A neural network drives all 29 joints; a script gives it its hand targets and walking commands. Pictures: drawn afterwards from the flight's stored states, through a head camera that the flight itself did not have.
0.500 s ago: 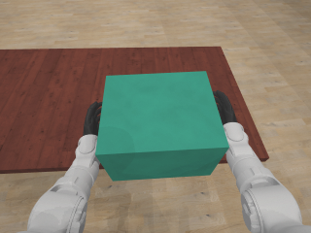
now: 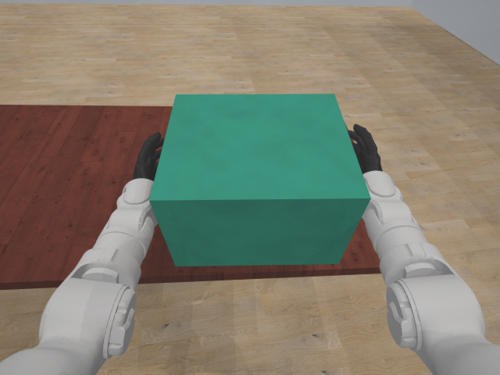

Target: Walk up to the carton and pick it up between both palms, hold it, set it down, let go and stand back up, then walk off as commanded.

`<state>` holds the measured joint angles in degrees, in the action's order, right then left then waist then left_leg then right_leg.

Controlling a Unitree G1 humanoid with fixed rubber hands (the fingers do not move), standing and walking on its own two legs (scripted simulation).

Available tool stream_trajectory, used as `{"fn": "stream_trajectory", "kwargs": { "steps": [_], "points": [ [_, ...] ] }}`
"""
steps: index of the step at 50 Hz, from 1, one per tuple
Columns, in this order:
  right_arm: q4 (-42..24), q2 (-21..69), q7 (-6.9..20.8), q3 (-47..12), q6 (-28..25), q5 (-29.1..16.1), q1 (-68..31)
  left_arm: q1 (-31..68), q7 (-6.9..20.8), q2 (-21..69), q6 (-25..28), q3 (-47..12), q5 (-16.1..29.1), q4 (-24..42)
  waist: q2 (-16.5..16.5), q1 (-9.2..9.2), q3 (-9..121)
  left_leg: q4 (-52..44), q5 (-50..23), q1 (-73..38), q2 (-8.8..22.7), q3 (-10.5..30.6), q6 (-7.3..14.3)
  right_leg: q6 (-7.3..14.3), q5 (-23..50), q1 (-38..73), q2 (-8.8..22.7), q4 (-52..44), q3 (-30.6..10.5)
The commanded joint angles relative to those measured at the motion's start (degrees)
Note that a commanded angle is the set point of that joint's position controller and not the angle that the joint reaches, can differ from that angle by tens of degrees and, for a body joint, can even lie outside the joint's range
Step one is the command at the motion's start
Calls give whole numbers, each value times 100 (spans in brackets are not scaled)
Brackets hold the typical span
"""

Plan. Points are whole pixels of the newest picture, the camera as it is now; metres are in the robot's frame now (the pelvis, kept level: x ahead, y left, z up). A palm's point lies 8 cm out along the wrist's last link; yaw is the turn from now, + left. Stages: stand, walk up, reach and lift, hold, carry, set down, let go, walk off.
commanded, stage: reach and lift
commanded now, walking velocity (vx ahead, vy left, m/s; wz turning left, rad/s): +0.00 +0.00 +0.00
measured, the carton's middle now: (256, 178) +0.42 +0.00 +0.10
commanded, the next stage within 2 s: hold in 1.44 s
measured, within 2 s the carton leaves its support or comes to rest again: neither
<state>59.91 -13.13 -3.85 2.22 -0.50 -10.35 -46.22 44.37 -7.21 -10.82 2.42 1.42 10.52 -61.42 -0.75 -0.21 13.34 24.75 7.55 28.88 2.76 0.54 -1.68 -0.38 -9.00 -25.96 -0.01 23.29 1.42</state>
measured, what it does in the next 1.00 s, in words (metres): stands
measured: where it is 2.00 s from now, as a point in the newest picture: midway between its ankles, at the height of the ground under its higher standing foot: outside the picture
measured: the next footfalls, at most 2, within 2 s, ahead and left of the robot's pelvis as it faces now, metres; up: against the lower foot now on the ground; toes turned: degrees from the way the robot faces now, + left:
none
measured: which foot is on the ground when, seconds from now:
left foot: down 0.00-1.00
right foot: down 0.00-1.00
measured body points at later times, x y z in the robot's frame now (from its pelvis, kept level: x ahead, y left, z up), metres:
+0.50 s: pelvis +0.03 +0.01 +0.01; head +0.02 +0.03 +0.46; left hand +0.40 +0.21 +0.12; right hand +0.42 -0.16 +0.14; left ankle +0.04 +0.14 -0.74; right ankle +0.02 -0.12 -0.74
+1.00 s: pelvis +0.00 +0.00 +0.01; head -0.05 +0.02 +0.46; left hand +0.37 +0.20 +0.16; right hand +0.38 -0.17 +0.17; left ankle +0.04 +0.14 -0.74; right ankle +0.02 -0.12 -0.74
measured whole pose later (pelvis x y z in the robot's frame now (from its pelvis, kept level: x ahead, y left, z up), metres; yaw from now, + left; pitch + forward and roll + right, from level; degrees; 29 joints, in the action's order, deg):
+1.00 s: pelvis +0.00 +0.00 +0.01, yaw +1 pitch +0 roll -1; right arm 33.7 -10.1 -6.4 4.2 20.5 -10.5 -36.1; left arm 32.4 -2.1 -6.6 -29.5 13.2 -1.3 -22.5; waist -1.2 1.6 6.5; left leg 18.4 5.6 13.0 1.7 0.8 -1.1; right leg -0.9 -7.4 -10.0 1.0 17.2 1.8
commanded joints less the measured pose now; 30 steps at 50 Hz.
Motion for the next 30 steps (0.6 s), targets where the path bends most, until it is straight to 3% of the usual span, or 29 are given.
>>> {"fn": "stream_trajectory", "kwargs": {
  "steps": [1, 8, 19, 25, 30],
  "points": [
    [-2673, 4713, 976, -1680, -306, -109, -4625, 5027, 772, 4606, 303, -1423, -148, 2797, 106, -30, 3535, -59, -1234, -2263, -444, 74, 9, -45, 1080, 1431, -202, -385, -155],
    [-3471, 4519, 876, -2023, 83, -384, -4127, 4443, 697, 4667, -199, -1794, -156, 4117, 211, 68, 3753, 31, -2207, -2862, -473, 165, -181, -34, 1855, 1854, -318, -452, -96],
    [-5050, 4194, 532, -2567, 780, -893, -3208, 3453, 750, 4578, -1310, -2698, -38, 6033, 430, 402, 3378, 139, -3132, -3417, -564, 344, -413, 2, 2607, 2258, -409, -497, -28],
    [-5987, 3981, 355, -2774, 1171, -1066, -3038, 2940, 903, 4463, -1912, -2867, -36, 6645, 434, 507, 3099, 68, -3133, -3403, -636, 376, -442, -2, 2848, 2446, -424, -482, -10],
    [-6159, 3886, 301, -2768, 1503, -1036, -2948, 2728, 1070, 4232, -2339, -2586, -200, 6748, 297, 432, 2617, -192, -2581, -3135, -676, 308, -355, -34, 2667, 2597, -383, -532, -59]
  ]
}}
